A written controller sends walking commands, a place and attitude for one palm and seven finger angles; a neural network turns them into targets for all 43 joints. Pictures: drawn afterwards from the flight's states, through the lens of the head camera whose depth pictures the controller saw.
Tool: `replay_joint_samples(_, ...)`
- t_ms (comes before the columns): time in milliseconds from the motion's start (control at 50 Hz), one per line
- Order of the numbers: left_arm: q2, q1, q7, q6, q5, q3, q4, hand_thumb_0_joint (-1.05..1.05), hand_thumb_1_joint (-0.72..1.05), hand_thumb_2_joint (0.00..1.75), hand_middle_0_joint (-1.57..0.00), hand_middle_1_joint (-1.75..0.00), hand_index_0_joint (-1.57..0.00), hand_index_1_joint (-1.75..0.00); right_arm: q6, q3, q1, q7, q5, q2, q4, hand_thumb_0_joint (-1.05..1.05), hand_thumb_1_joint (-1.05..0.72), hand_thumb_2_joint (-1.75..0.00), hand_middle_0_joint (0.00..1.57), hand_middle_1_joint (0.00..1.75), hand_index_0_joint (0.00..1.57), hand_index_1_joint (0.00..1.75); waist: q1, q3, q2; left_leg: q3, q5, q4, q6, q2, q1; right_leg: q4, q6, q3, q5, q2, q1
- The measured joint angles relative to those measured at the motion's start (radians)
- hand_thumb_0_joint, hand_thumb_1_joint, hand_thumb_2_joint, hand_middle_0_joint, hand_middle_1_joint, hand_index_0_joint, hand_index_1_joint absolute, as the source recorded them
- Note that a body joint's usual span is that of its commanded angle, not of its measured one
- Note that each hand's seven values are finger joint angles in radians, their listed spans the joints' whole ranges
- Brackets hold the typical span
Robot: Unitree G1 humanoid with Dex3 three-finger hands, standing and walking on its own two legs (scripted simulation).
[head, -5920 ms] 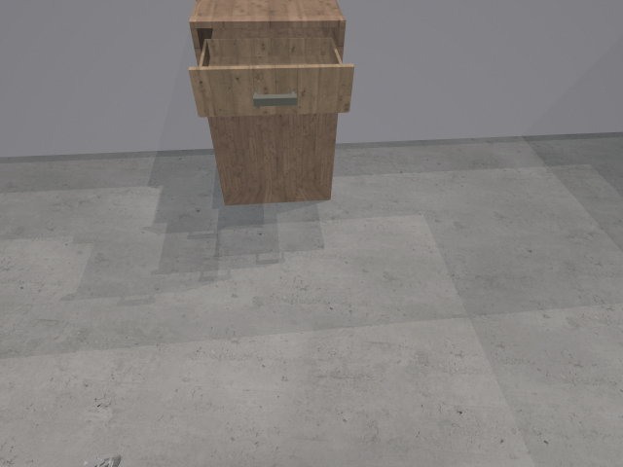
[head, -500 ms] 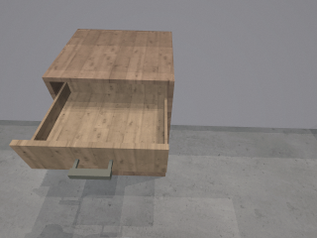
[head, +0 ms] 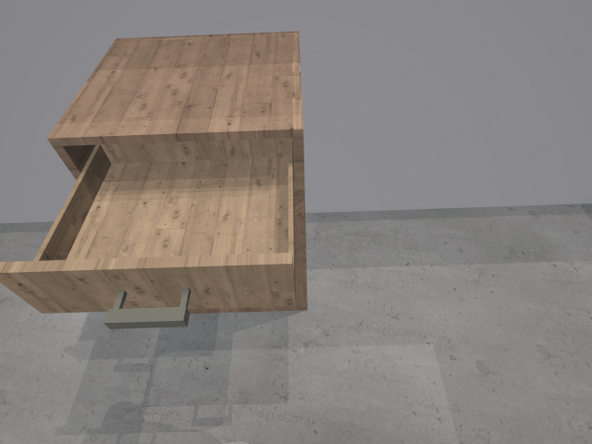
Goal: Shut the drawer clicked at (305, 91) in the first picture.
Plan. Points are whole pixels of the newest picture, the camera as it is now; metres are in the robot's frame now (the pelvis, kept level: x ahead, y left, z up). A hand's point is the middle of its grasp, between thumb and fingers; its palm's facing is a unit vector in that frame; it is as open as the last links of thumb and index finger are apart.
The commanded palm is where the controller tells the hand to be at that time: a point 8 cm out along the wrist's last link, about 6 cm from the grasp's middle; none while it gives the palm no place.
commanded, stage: come to a stop and stand still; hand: left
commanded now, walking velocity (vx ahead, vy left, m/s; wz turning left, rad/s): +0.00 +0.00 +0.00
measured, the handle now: (150, 306) +0.31 +0.27 -0.05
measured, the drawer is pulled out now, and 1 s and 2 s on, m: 0.30 0.30 0.30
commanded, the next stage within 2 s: look again from close up in 0.54 s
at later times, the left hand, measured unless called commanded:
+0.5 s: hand out of the picture -0.04 +0.14 -0.16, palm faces +0.09 -0.98 -0.18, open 7.3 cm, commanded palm none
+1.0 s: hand out of the picture -0.01 +0.20 -0.17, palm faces +0.06 -0.98 -0.20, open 7.4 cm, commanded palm none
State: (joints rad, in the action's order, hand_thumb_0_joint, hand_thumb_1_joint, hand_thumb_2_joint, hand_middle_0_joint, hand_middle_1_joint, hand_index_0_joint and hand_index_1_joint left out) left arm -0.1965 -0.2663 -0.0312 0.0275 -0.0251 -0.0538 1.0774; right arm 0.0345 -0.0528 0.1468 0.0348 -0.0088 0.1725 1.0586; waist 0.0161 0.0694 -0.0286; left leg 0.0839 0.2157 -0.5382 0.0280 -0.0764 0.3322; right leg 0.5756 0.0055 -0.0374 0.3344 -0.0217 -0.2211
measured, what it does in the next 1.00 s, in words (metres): steps on the spot: left foot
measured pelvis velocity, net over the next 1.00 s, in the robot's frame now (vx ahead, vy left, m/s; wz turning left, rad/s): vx -0.02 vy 0.03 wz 0.01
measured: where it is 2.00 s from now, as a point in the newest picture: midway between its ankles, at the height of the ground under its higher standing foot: outside the picture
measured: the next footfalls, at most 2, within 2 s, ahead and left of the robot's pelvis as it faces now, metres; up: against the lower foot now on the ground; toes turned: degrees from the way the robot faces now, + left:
left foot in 0.20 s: +0.03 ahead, +0.11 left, +0.00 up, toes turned +8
right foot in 1.86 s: +0.13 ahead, -0.11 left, +0.00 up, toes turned +1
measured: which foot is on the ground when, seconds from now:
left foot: up 0.00-0.18, down 0.20-1.00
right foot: down 0.00-1.00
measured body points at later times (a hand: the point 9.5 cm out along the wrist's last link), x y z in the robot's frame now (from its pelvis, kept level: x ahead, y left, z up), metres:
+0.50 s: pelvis -0.02 -0.03 +0.01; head -0.02 -0.04 +0.46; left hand -0.04 +0.19 -0.15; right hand -0.05 -0.24 -0.15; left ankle -0.02 +0.13 -0.73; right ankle -0.02 -0.10 -0.73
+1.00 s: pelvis -0.02 +0.03 +0.01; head -0.03 +0.03 +0.46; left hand -0.01 +0.26 -0.15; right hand -0.02 -0.18 -0.15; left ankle -0.03 +0.12 -0.73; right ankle -0.02 -0.10 -0.73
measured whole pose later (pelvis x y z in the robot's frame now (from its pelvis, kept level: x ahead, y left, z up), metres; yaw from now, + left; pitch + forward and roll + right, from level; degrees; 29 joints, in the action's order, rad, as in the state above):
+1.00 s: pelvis -0.02 +0.03 +0.01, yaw +1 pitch -2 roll +0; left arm -0.15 -0.30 -0.03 -0.01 -0.01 -0.01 1.08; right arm -0.02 0.02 0.33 0.03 -0.02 0.14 1.08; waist 0.00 -0.01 -0.01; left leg 0.05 0.29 -0.50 -0.04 0.02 0.19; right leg 0.50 -0.02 -0.04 0.27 -0.04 -0.20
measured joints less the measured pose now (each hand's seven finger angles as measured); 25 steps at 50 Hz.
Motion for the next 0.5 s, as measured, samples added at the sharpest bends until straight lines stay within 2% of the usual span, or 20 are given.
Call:
replay_joint_samples(40,0.010,-0.001,0.002,-0.004,0.000,0.012,0.003,0.01,0.91,0.90,-0.20,-0.30,-0.20,-0.29,0.013,-0.002,0.022,-0.007,0.000,0.007,0.009,0.00,-0.92,-0.89,0.20,0.30,0.21,0.29,-0.010,-0.019,-0.011,-0.028,0.114,-0.046,-0.006,0.014,0.002,-0.015,0.022,-0.015,-0.002,0.005,0.014)
replay_joint_samples(80,0.019,-0.001,0.001,-0.012,0.002,0.019,0.006,0.01,0.91,0.90,-0.20,-0.30,-0.20,-0.29,0.019,0.002,0.040,-0.011,-0.001,0.007,0.023,0.00,-0.92,-0.89,0.20,0.30,0.20,0.29,-0.012,-0.038,-0.005,-0.044,0.153,-0.099,-0.010,0.028,-0.004,-0.046,0.035,-0.020,-0.018,0.008,0.029)
replay_joint_samples(140,0.038,0.008,0.001,-0.021,0.008,0.029,0.013,0.01,0.91,0.90,-0.20,-0.30,-0.20,-0.29,0.014,0.010,0.062,-0.010,0.001,0.003,0.043,0.00,-0.91,-0.89,0.20,0.30,0.20,0.29,-0.019,-0.052,0.002,-0.058,0.128,-0.099,-0.010,0.032,-0.049,-0.079,0.047,-0.029,-0.040,0.022,0.044)
replay_joint_samples(200,0.052,0.023,-0.005,-0.025,0.012,0.034,0.022,0.01,0.93,0.90,-0.20,-0.30,-0.20,-0.30,-0.001,0.020,0.085,-0.005,0.001,-0.001,0.060,0.00,-0.91,-0.89,0.19,0.30,0.20,0.29,-0.028,-0.058,-0.009,-0.079,0.033,0.018,-0.008,0.016,-0.128,-0.076,0.053,-0.052,-0.042,0.051,0.038)
replay_joint_samples(220,0.047,0.032,-0.007,-0.024,0.015,0.033,0.028,0.01,0.94,0.90,-0.20,-0.30,-0.20,-0.30,-0.006,0.023,0.090,-0.001,0.000,-0.008,0.071,0.00,-0.91,-0.89,0.19,0.30,0.20,0.29,-0.032,-0.054,-0.003,-0.087,0.051,0.045,0.007,0.013,-0.141,-0.072,0.054,-0.060,-0.040,0.053,0.037)
replay_joint_samples(300,0.032,0.045,-0.003,-0.026,0.022,0.029,0.036,0.02,0.95,0.90,-0.21,-0.30,-0.20,-0.30,-0.013,0.044,0.108,0.004,-0.004,-0.039,0.095,0.00,-0.91,-0.90,0.19,0.30,0.20,0.29,-0.015,-0.030,0.033,-0.083,0.019,0.098,0.034,0.013,-0.164,-0.120,0.060,-0.057,-0.075,0.055,0.057)
replay_joint_samples(500,0.060,-0.013,0.007,-0.021,0.023,0.032,0.068,0.01,0.92,0.90,-0.20,-0.30,-0.20,-0.30,-0.012,0.049,0.164,0.002,-0.009,-0.048,0.105,0.00,-0.91,-0.89,0.19,0.30,0.20,0.29,-0.013,-0.028,0.016,-0.081,-0.015,0.140,0.026,0.008,-0.172,-0.185,0.060,-0.056,-0.121,0.063,0.075)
